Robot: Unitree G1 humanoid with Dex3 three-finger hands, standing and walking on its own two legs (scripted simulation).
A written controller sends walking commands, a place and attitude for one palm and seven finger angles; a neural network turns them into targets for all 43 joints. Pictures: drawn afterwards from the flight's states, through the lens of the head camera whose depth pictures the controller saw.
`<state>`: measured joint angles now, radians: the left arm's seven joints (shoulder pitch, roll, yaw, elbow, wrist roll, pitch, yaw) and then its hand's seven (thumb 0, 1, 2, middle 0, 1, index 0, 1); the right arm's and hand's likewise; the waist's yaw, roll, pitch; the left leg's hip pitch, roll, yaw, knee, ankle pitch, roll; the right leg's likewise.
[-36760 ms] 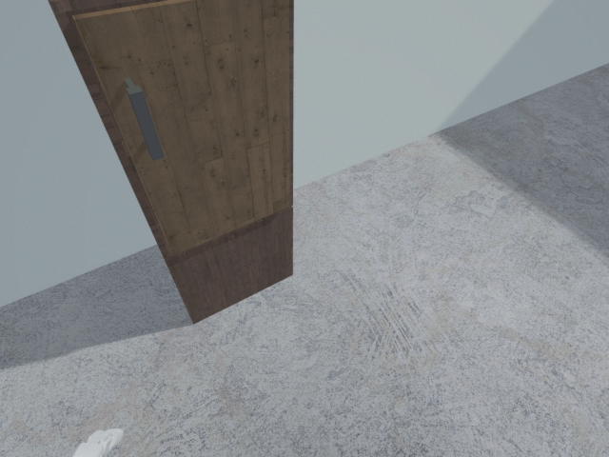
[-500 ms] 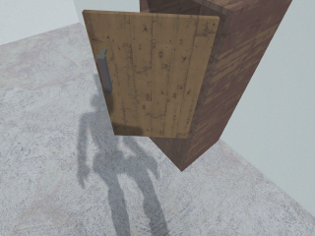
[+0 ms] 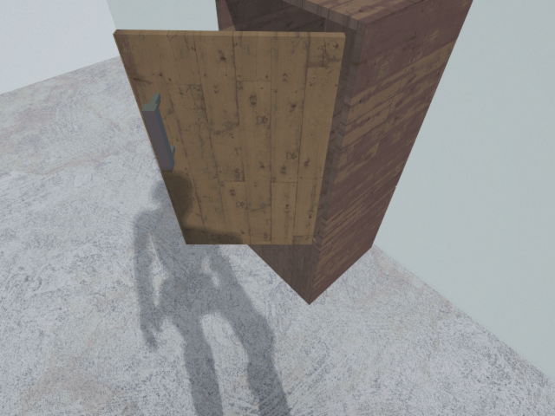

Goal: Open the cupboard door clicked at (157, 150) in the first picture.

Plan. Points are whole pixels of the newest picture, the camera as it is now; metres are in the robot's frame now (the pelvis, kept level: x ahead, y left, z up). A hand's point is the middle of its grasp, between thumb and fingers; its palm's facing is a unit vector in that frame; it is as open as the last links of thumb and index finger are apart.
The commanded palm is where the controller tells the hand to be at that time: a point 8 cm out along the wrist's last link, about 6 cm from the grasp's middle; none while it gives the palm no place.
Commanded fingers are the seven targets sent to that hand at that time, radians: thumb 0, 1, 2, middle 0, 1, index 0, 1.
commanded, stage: come to a stop and stand still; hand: left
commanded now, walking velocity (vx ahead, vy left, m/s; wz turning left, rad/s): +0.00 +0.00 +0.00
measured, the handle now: (162, 132) +0.58 +0.24 +0.07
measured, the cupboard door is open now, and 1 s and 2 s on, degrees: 48 48 48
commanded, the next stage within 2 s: look again from close up in 0.04 s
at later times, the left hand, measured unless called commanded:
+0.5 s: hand out of the picture +0.05 +0.20 -0.17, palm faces +0.04 -0.97 -0.25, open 7.4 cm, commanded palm none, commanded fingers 0.00 0.90 0.90 -0.20 -0.30 -0.20 -0.30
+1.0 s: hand out of the picture -0.07 +0.22 -0.18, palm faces +0.02 -0.98 -0.20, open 7.4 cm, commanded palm none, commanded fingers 0.00 0.90 0.90 -0.20 -0.30 -0.20 -0.30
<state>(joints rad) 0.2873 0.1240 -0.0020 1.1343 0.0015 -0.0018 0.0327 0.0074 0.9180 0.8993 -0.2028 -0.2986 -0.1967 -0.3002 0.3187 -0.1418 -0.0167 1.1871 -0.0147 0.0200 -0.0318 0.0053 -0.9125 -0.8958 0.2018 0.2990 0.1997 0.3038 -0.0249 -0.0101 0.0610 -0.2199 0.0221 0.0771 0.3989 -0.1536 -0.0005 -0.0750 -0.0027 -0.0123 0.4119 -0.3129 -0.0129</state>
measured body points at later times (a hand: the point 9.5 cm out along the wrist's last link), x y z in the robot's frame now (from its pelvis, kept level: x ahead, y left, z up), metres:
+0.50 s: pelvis +0.00 +0.00 -0.01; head -0.02 +0.01 +0.44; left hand +0.04 +0.25 -0.16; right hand +0.10 -0.25 -0.14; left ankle +0.04 +0.12 -0.74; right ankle -0.06 -0.11 -0.74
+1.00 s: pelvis -0.03 +0.04 +0.00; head -0.04 +0.05 +0.45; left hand -0.07 +0.27 -0.16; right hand -0.03 -0.20 -0.15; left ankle +0.04 +0.12 -0.74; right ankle -0.06 -0.11 -0.74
